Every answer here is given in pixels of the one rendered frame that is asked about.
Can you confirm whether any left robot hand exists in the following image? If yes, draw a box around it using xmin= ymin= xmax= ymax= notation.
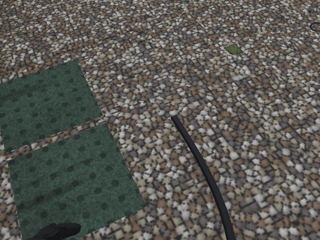
xmin=28 ymin=223 xmax=81 ymax=240

